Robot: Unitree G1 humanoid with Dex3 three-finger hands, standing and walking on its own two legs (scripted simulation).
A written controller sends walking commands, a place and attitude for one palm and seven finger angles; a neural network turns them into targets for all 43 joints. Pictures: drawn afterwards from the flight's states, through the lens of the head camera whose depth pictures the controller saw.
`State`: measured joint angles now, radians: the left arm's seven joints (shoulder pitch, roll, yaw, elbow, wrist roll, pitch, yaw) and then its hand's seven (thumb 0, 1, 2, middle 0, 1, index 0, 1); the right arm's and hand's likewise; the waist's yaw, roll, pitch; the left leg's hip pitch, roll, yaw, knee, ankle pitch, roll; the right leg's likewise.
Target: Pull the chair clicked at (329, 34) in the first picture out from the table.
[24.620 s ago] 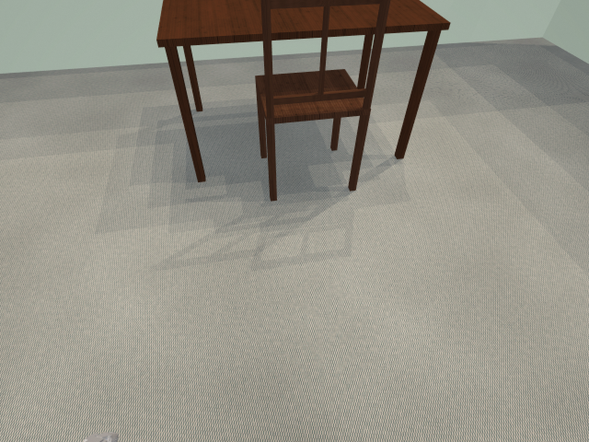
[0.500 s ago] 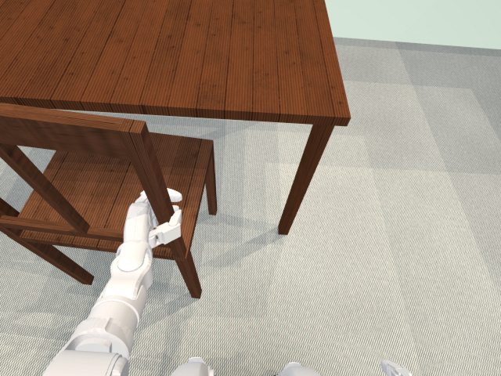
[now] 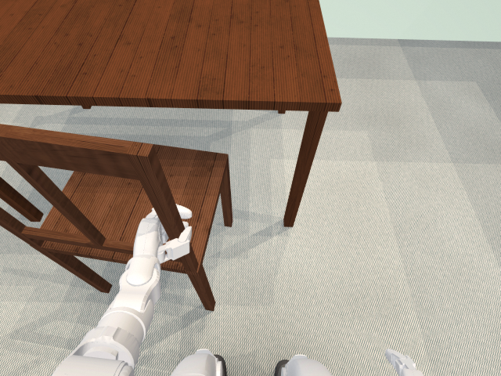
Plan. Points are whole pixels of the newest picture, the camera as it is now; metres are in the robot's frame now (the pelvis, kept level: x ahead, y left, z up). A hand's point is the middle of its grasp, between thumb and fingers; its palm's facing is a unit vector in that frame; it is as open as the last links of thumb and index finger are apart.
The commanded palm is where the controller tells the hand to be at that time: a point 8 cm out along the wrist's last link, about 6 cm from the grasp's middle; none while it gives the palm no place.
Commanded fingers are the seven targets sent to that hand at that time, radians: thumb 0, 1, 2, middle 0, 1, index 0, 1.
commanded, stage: step backward, pulling the chair out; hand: left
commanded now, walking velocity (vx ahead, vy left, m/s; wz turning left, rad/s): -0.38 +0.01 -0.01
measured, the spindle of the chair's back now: (67, 209) +0.40 +0.36 -0.05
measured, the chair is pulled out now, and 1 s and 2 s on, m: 0.12 0.17 0.39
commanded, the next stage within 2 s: none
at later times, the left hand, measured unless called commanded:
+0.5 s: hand (188, 255) +0.31 +0.12 -0.06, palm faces +0.03 -0.99 -0.14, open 5.8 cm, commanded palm +0.30 +0.17 -0.05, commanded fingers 0.00 0.90 0.90 -0.50 -1.45 -0.50 -1.45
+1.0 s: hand (185, 270) +0.29 +0.12 -0.06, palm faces -0.06 -0.99 -0.16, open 5.8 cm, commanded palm +0.27 +0.17 -0.05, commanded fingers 0.00 0.90 0.90 -0.50 -1.45 -0.50 -1.45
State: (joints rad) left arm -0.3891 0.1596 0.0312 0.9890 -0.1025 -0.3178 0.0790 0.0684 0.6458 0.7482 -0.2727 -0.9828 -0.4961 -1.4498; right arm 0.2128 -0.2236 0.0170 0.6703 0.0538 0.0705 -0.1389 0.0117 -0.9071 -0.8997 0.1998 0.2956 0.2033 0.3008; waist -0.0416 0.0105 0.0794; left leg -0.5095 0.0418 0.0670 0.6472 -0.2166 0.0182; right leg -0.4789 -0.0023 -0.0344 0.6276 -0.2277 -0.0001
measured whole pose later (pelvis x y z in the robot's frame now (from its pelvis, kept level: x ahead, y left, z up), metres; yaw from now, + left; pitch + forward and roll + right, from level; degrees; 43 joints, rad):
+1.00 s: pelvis -0.06 +0.02 +0.00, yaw -2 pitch +3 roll -2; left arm -0.41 0.15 0.02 0.92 -0.05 -0.23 0.08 0.07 0.59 0.78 -0.28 -1.13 -0.50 -1.45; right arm 0.17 -0.23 0.02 0.68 0.02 0.05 -0.12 0.01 -0.91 -0.90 0.20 0.30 0.20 0.30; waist -0.07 0.05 0.14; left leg -0.42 0.03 -0.04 0.68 -0.34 -0.03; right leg -0.42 0.00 -0.04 0.57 -0.21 0.01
